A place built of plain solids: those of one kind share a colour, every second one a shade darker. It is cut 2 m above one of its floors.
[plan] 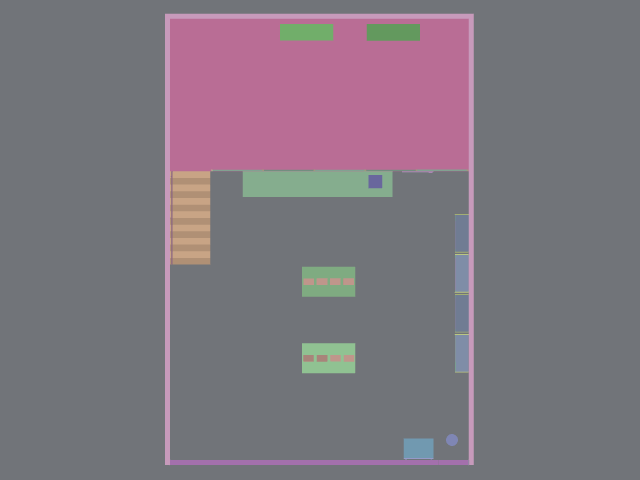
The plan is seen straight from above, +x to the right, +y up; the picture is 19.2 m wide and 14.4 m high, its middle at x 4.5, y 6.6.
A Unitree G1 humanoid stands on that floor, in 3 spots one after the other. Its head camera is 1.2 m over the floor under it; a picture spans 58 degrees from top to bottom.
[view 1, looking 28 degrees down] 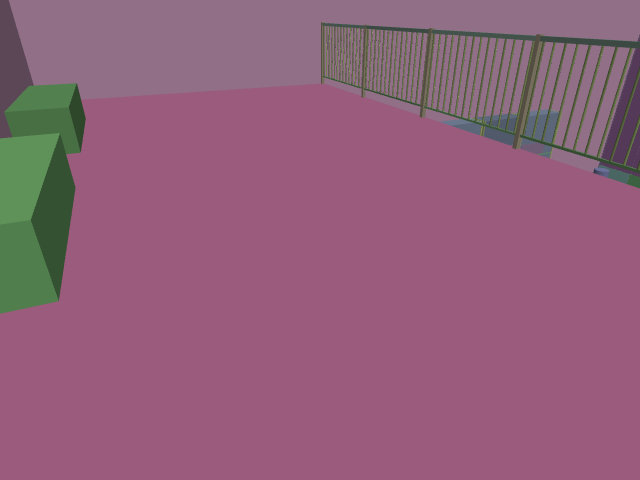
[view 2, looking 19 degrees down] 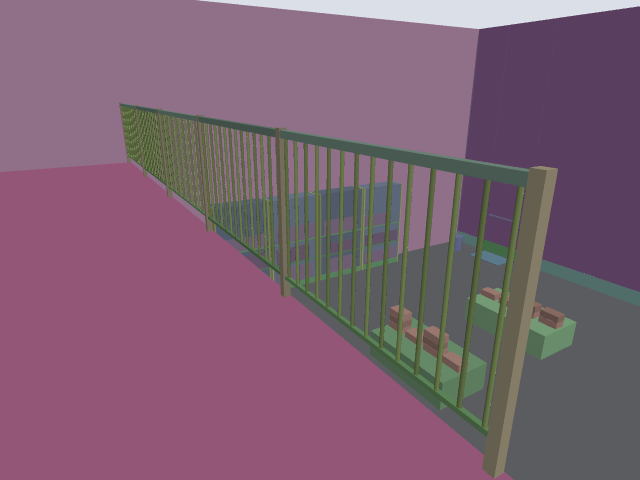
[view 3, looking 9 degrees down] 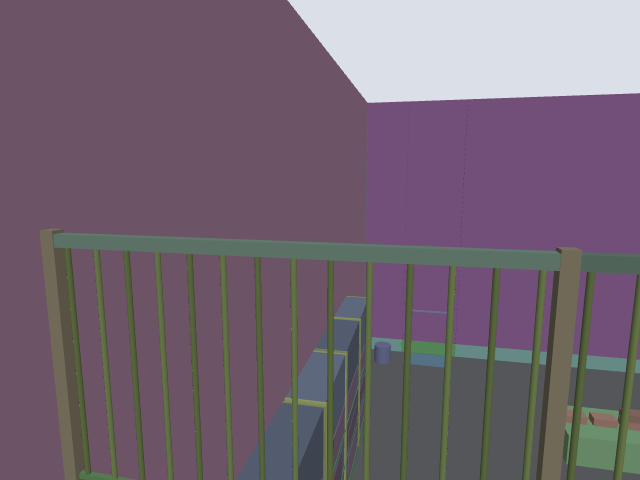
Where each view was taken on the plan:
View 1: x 1.30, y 12.14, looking -24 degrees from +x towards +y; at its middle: upper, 2.56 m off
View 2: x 0.60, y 9.76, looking -31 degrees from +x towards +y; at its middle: shelves_cheek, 9.82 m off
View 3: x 7.76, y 9.86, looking -77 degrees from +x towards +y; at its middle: wall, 5.41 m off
